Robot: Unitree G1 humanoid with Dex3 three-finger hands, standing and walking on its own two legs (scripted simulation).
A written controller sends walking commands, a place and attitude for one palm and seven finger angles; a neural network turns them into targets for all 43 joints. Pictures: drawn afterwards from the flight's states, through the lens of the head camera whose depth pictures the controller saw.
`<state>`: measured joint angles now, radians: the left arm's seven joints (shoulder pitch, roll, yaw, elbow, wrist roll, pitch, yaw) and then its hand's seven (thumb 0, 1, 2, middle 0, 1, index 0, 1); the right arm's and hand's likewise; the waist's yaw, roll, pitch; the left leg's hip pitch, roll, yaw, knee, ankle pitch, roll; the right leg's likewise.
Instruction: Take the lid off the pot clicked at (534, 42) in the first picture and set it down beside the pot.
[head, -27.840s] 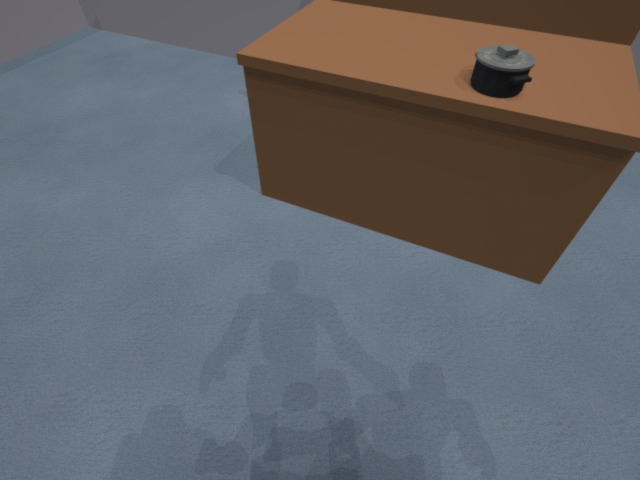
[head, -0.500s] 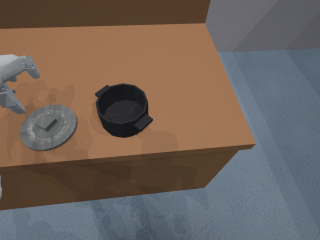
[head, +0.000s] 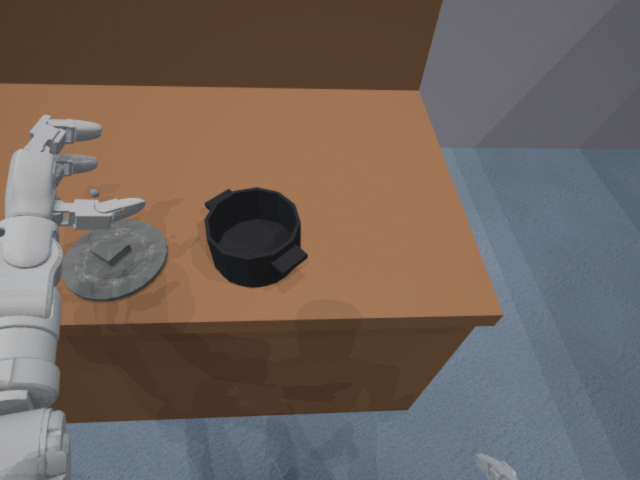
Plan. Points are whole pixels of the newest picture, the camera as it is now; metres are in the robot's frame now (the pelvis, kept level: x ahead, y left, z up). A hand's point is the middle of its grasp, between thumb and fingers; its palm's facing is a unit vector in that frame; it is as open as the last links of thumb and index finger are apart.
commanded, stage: draw the hand back to the body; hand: left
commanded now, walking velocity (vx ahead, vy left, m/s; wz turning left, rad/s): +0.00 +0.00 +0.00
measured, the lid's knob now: (111, 249) +0.45 +0.37 -0.06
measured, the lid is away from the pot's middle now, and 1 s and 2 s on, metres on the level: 0.24 0.24 0.24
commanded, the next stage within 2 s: step back with the hand held close in 1.56 s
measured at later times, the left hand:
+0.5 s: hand (87, 241) +0.31 +0.26 +0.15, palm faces +0.50 -0.81 -0.31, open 8.9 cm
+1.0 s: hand (81, 323) +0.22 +0.23 +0.16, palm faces +0.46 -0.83 -0.31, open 7.5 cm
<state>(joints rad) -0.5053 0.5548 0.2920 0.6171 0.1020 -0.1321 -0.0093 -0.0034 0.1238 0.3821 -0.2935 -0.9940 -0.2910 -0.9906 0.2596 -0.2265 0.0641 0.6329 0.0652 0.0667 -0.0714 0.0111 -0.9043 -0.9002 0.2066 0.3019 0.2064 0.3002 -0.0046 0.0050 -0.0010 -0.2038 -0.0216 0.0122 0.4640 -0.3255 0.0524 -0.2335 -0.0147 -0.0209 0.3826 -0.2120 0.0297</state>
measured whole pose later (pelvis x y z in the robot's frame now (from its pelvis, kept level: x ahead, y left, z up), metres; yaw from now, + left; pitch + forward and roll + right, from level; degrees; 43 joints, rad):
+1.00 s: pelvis -0.03 -0.04 +0.00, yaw +0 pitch -4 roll -1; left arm 0.15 0.34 0.32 -0.07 -0.08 -0.10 0.10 0.01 0.88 0.89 -0.21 -0.31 -0.21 -0.31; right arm 0.18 -0.24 0.04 0.69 0.04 -0.13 -0.07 0.02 -0.90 -0.90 0.21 0.30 0.20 0.30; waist 0.05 0.08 0.03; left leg -0.05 0.02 0.00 0.39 -0.26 0.00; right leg -0.10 0.02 -0.04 0.35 -0.18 -0.03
